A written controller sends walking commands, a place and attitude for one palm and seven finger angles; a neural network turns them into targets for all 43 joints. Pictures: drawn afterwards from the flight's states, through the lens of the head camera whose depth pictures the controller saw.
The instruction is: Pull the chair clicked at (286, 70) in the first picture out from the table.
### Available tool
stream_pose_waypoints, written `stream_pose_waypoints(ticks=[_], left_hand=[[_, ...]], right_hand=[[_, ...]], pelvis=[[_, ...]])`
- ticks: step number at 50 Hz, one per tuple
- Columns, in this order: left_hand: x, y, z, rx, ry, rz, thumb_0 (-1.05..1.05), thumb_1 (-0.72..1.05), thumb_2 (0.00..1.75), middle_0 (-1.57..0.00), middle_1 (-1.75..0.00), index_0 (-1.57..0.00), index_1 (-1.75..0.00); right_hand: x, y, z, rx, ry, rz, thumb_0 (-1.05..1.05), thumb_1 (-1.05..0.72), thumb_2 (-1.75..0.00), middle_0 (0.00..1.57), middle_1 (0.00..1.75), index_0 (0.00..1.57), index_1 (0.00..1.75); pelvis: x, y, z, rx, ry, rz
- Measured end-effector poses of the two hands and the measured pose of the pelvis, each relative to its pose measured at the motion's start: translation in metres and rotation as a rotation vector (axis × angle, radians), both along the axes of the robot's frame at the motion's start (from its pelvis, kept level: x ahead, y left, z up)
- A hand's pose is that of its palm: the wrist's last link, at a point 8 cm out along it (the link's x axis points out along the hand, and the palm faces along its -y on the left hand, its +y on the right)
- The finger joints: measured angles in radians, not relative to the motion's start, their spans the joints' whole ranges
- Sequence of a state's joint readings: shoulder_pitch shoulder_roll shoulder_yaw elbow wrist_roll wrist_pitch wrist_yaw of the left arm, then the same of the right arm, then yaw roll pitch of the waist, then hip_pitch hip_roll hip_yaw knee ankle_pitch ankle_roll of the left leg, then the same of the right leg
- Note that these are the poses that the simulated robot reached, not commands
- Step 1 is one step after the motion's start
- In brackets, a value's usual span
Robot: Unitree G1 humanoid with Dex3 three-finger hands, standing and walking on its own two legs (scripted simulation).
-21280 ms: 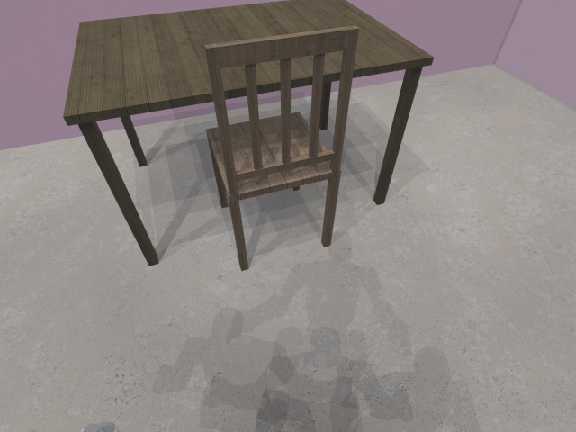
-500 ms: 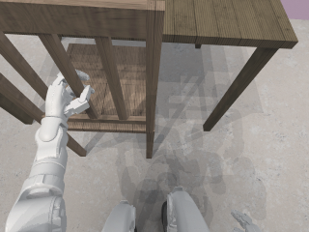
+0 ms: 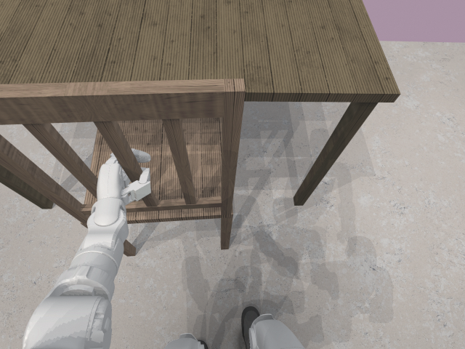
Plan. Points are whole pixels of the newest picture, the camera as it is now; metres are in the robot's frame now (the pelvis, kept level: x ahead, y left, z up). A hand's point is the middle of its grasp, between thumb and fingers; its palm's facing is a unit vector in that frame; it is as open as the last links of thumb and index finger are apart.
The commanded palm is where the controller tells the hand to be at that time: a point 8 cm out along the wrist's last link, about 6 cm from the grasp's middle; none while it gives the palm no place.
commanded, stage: step backward, pulling the chair out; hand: left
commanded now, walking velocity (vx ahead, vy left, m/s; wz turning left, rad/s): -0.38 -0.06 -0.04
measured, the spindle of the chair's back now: (134, 171) +0.44 +0.18 -0.05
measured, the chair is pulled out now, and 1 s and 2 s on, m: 0.04 0.11 0.11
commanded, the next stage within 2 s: none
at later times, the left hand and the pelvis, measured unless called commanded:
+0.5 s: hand (163, 207) +0.36 +0.12 -0.05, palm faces +0.11 -0.98 -0.18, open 5.4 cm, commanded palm +0.34 +0.17 -0.05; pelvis -0.04 -0.03 +0.00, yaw +2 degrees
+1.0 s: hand (167, 214) +0.35 +0.11 -0.05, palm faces +0.05 -0.98 -0.20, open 5.3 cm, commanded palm +0.34 +0.16 -0.04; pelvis -0.03 -0.03 +0.00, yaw +1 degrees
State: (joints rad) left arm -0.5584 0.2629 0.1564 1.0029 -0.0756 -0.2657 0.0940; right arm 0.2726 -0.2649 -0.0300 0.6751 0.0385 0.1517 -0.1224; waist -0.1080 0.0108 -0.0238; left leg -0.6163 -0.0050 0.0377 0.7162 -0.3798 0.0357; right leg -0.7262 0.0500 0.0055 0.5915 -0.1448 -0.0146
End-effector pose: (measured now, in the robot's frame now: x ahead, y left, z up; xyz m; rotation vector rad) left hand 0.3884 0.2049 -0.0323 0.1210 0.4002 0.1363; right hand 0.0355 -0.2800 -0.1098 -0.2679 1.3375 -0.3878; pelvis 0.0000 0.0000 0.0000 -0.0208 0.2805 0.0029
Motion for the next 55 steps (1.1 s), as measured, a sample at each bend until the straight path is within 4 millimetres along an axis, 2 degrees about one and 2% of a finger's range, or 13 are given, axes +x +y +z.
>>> stream_pose_waypoints(ticks=[9,19,31,47,55], left_hand=[[-0.017,-0.013,0.001,0.017,0.005,-0.004,0.01,0.7,0.73,-0.29,-1.1,-0.46,-1.45],[-0.038,-0.031,0.001,0.033,0.009,0.01,0.0,0.69,0.73,-0.3,-1.09,-0.46,-1.45],[-0.057,-0.045,0.003,0.038,0.033,-0.019,-0.01,0.68,0.72,-0.29,-1.1,-0.46,-1.45],[-0.06,-0.047,0.004,0.05,0.046,-0.051,-0.02,0.67,0.74,-0.29,-1.13,-0.48,-1.45],[-0.06,-0.047,0.004,0.05,0.048,-0.046,-0.01,0.66,0.75,-0.29,-1.13,-0.49,-1.45]], right_hand=[[-0.013,0.003,-0.01,0.048,-0.003,-0.027,0.0,-0.9,-0.9,0.2,0.3,0.2,0.3],[-0.004,-0.004,-0.02,0.087,-0.062,0.003,0.0,-0.9,-0.9,0.2,0.3,0.21,0.3],[0.004,-0.016,-0.014,0.061,-0.104,0.032,0.0,-0.9,-0.9,0.2,0.3,0.2,0.3],[0.002,-0.004,-0.023,0.087,-0.121,0.027,0.0,-0.9,-0.9,0.2,0.3,0.2,0.3],[0.0,-0.005,-0.023,0.09,-0.114,0.026,0.0,-0.9,-0.9,0.2,0.3,0.2,0.3]], pelvis=[[-0.012,-0.01,0.0,0.015,-0.014,-0.008],[-0.029,-0.023,-0.003,0.036,-0.034,0.011],[-0.04,-0.025,0.001,0.042,-0.066,0.028],[-0.035,-0.025,-0.001,0.048,-0.076,0.008],[-0.037,-0.024,-0.001,0.046,-0.077,0.019]])
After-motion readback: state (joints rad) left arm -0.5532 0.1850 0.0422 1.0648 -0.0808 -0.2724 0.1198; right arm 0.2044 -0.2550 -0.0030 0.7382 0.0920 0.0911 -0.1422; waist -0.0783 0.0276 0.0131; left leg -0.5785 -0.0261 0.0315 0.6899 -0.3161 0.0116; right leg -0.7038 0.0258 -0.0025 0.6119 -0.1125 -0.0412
